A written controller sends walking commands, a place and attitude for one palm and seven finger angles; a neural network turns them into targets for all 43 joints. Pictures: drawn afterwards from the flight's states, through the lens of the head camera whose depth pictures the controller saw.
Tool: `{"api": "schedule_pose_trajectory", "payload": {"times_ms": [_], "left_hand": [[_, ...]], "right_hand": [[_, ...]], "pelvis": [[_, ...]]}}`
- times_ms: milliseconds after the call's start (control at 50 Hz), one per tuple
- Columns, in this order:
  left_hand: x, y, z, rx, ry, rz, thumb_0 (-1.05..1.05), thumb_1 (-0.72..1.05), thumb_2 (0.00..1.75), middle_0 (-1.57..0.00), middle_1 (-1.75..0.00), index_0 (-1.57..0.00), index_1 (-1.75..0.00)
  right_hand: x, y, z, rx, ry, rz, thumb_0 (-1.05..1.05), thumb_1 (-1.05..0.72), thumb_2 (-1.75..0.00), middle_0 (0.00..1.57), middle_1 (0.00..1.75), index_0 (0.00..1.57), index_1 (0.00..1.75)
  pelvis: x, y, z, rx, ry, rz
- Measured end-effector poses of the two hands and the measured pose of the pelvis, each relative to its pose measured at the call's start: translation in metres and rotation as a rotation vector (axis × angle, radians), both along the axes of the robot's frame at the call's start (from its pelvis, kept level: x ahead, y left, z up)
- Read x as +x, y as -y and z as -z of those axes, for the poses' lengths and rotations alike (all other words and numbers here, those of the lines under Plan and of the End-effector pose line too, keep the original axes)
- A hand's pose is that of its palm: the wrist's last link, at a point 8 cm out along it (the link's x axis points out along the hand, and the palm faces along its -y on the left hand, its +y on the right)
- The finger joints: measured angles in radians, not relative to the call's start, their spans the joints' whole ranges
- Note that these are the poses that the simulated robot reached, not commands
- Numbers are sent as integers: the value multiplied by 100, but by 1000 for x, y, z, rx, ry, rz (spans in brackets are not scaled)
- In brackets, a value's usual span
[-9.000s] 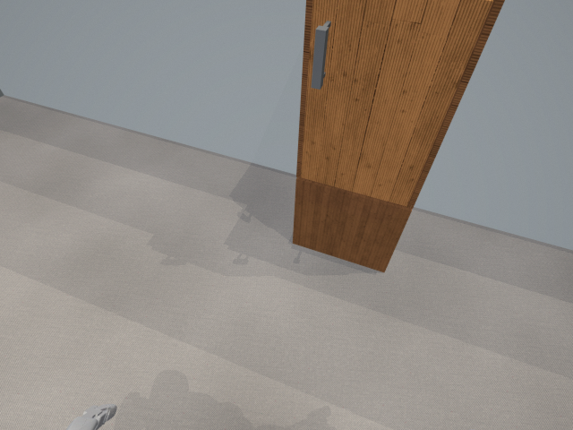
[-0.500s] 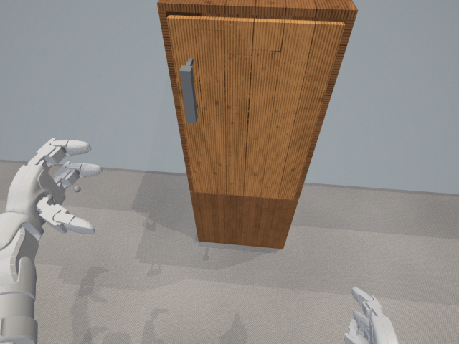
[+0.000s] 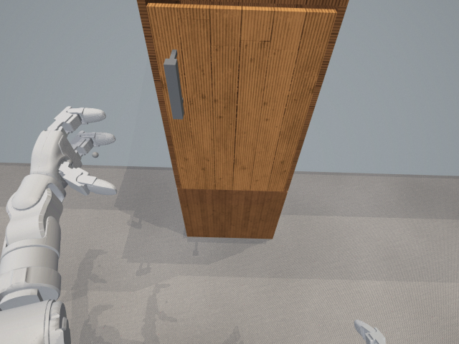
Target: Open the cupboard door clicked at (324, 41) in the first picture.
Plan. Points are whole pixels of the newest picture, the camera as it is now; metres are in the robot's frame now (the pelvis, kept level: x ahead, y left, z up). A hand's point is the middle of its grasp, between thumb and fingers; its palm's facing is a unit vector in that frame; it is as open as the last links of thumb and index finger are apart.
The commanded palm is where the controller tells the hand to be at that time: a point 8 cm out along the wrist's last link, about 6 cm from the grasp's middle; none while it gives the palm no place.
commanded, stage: move the hooked fingers beside the handle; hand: left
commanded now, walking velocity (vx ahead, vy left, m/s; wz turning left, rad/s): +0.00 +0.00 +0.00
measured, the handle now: (176, 85) +0.62 +0.14 +0.11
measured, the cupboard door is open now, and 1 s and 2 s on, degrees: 0 0 0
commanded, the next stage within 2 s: none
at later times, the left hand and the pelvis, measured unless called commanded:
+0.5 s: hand (129, 121) +0.47 +0.20 +0.13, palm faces +0.02 -1.00 -0.01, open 14.0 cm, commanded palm +0.45 +0.26 +0.12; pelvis -0.01 +0.00 -0.01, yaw +0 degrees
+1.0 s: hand (142, 93) +0.55 +0.19 +0.14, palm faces +0.02 -1.00 +0.00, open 14.0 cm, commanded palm +0.53 +0.25 +0.12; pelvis +0.00 -0.01 -0.02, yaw -2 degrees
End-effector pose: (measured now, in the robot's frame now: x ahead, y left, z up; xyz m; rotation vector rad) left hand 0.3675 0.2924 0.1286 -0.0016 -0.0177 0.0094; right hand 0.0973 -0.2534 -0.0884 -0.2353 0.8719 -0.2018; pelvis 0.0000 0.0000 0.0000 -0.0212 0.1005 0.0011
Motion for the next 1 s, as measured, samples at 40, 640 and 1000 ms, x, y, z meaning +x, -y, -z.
{"api": "schedule_pose_trajectory", "payload": {"times_ms": [40,640,1000], "left_hand": [[6,1,-1,2,-7,7,-1,-50,30,-30,-120,-30,-120],[105,42,-7,1,-30,-9,-1,-50,30,-30,-120,-30,-120],[164,44,-9,3,-45,-10,-1,-50,30,-30,-120,-30,-120]], "right_hand": [[-3,0,1,-3,-15,4,1,-90,-89,20,30,20,30],[-107,22,22,-13,-345,152,0,-90,-89,20,30,20,30],[-151,23,14,-39,-519,225,0,-91,-89,20,30,20,30]], "pelvis": [[0,-1,0,-2,-4,-4],[-4,8,10,-4,-112,16],[4,10,17,-20,-212,24]]}}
